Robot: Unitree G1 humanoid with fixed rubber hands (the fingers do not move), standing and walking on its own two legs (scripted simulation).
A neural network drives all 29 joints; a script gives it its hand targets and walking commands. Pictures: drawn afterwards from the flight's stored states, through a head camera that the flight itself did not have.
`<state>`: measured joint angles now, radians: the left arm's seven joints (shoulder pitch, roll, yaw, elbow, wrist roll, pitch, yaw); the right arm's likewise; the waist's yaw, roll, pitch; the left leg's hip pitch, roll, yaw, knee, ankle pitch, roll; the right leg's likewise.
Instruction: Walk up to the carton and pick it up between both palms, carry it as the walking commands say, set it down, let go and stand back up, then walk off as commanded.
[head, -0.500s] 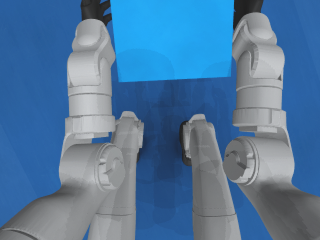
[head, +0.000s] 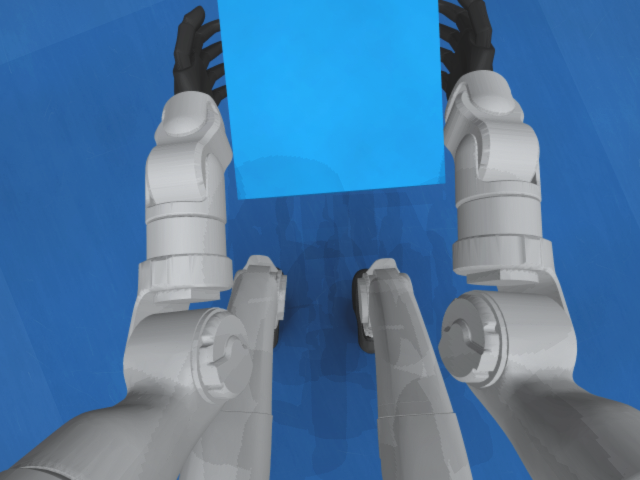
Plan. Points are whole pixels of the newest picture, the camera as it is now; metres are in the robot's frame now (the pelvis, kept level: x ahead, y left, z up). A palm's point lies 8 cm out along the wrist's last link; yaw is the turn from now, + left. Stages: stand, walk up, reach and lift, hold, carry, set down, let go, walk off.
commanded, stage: reach and lift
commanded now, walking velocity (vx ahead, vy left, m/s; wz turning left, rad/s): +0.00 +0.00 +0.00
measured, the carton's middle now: (331, 95) +0.51 +0.01 -0.10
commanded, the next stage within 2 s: none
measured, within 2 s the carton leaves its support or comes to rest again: neither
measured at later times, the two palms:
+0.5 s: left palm (144, 68) +0.46 +0.15 +0.06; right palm (518, 52) +0.47 -0.12 +0.07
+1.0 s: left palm (64, 17) +0.44 +0.16 +0.14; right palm (576, 12) +0.46 -0.11 +0.13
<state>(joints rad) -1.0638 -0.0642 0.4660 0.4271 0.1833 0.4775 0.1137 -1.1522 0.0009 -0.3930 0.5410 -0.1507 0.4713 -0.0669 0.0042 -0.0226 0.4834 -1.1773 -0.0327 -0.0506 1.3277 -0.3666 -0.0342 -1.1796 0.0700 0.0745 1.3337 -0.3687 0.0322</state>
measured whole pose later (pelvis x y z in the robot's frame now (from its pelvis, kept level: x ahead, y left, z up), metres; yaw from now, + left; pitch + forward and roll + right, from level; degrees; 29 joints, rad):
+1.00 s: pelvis +0.12 +0.00 +0.14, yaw +2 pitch +9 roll +0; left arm -0.40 -0.20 0.31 0.40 0.28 0.45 0.04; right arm -0.40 0.19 -0.30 0.40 -0.28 0.45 -0.03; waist 0.02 0.01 -0.02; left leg -0.50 -0.03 -0.09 0.56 -0.22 -0.02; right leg -0.49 0.02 0.06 0.56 -0.23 0.01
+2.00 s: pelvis +0.12 +0.01 +0.15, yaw +1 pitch -7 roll +0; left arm -0.41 -0.20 0.31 0.36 0.33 0.72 0.04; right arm -0.46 0.18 -0.32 0.42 -0.30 0.70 -0.01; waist 0.01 -0.01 0.06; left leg -0.13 -0.02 -0.07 0.45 -0.20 -0.01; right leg -0.12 0.02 0.08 0.44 -0.21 0.01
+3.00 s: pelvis +0.11 +0.01 +0.15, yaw +1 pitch -9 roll +0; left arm -0.39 -0.19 0.29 0.38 0.33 0.73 0.02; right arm -0.41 0.20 -0.31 0.40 -0.31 0.72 -0.02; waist 0.00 -0.01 0.04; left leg -0.11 -0.02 -0.08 0.48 -0.21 -0.01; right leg -0.10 0.02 0.07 0.46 -0.21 0.01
